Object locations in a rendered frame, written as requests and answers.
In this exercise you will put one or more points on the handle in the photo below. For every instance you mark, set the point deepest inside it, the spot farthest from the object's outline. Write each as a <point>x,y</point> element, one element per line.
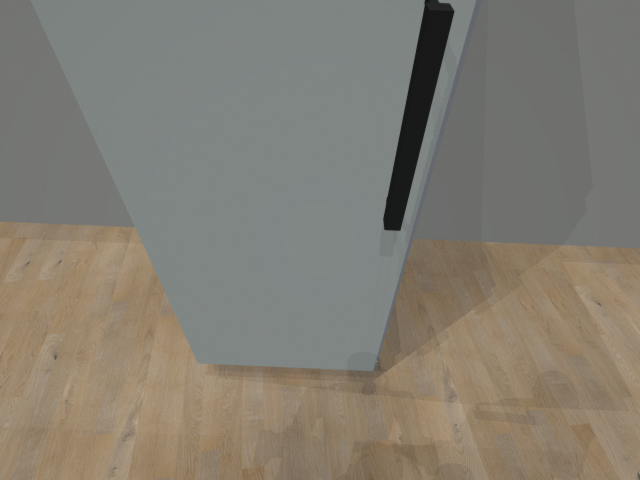
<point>433,36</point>

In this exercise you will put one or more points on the fridge door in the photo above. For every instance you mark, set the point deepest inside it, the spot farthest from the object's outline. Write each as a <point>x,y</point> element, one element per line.
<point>253,144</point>

